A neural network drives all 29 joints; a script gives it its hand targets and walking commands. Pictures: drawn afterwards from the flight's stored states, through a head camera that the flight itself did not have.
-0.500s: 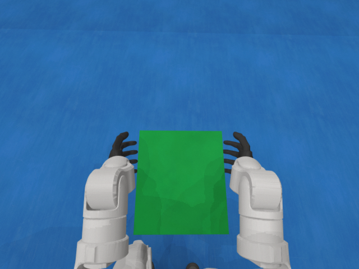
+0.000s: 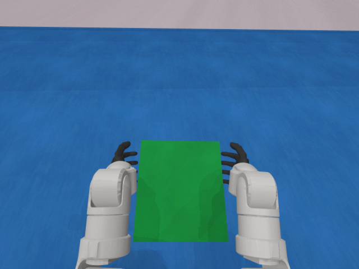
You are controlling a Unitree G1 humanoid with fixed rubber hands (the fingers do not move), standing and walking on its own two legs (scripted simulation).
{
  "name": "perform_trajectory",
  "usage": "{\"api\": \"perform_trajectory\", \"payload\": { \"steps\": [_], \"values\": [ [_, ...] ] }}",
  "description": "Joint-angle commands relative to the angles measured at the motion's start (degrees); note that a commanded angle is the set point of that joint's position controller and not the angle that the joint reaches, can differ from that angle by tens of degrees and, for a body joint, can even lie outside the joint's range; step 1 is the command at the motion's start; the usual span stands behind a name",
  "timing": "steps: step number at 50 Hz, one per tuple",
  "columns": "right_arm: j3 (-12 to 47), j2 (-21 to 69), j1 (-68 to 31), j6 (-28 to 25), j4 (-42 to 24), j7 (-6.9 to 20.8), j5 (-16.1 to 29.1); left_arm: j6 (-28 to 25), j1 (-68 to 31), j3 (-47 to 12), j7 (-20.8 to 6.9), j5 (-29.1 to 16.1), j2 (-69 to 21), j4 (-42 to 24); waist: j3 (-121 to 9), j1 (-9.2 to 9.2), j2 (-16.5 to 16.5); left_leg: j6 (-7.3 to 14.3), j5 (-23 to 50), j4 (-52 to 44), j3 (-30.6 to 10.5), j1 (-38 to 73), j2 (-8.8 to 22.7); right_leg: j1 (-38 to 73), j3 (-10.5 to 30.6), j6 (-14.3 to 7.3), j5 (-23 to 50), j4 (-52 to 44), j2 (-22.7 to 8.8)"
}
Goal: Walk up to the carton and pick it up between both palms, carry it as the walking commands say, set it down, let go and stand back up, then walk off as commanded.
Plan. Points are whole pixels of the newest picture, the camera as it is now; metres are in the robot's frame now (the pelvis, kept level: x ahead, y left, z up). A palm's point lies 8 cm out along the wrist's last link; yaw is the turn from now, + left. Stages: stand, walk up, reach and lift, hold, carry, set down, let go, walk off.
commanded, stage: carry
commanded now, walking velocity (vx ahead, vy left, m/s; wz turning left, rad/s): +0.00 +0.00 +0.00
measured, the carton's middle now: (178, 194) +0.31 +0.00 -0.02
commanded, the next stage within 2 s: none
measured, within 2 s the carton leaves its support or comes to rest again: neither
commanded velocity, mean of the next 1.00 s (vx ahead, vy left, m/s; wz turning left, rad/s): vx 0.00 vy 0.00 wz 0.00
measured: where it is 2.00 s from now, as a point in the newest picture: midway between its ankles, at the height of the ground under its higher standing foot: outside the picture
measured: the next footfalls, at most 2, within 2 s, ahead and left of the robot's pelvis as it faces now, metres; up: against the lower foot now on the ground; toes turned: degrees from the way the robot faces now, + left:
none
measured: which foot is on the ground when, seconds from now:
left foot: down 0.00-1.00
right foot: down 0.00-1.00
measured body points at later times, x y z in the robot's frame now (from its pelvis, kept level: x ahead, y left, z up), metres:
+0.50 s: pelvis -0.01 -0.03 +0.00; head -0.02 -0.03 +0.45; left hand +0.30 +0.10 +0.08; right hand +0.30 -0.16 +0.08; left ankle +0.03 +0.09 -0.73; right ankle -0.09 -0.10 -0.73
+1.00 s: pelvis -0.04 -0.03 +0.00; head -0.05 -0.03 +0.45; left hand +0.27 +0.11 +0.08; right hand +0.28 -0.16 +0.08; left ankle +0.03 +0.09 -0.73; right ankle -0.09 -0.10 -0.73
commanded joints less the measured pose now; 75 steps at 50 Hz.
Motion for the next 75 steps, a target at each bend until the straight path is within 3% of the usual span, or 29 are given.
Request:
{"api": "perform_trajectory", "payload": {
  "steps": [1,6,13,31,75],
  "values": [
    [34.46,58.89,-26.74,-0.11,-1.11,21.99,25.82,-1.56,-27.06,-33.08,-25.03,-24.63,-59.13,-1.84,-19.28,0.22,0.84,-1.12,31.17,1.94,-7.45,13.44,8.34,2.87,3.3,-1.79,40.95,0.7,-7.97],
    [35.52,59.24,-27.2,-0.22,-2.18,21.91,26.56,-1.87,-27.14,-33.12,-24.83,-24.63,-58.98,-2.92,-18.57,0.28,-0.16,-1.05,26.28,2.61,-6.63,11.82,7.51,3.69,3.6,-2.55,46.25,1.04,-8.41],
    [35.84,59.44,-26.74,-0.02,-2.65,21.53,26.43,-1.56,-27.74,-33.76,-25.13,-25.48,-58.71,-3.7,-17.76,0.31,-0.51,-1.03,20.97,2.93,-6.16,11.56,7.14,3.01,4.28,-3.26,47.56,0.53,-8.76],
    [34.2,59.13,-27.17,-1.11,-0.82,21.5,25.04,-2.62,-28.55,-31.98,-25.61,-24.52,-58.01,-1.11,-14.62,0.61,0.02,-1.2,13.3,0.13,-7.33,10.27,7.57,-0.87,6.05,-3.46,33.19,-2.47,-8.0],
    [32.62,53.87,-18.16,-7.96,-0.63,21.44,21.18,-9.83,-21.27,-32.2,-24.78,-20.29,-51.74,-3.78,-13.52,0.22,1.31,-0.43,11.3,-2.78,-8.84,10.37,7.68,-6.37,5.86,-3.27,16.03,-4.51,-6.95]
  ]
}}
